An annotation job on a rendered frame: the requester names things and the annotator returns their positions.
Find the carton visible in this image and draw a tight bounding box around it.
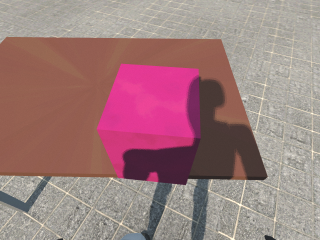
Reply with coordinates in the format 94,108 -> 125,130
97,63 -> 201,185

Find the table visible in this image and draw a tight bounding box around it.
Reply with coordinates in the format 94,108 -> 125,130
0,37 -> 268,213

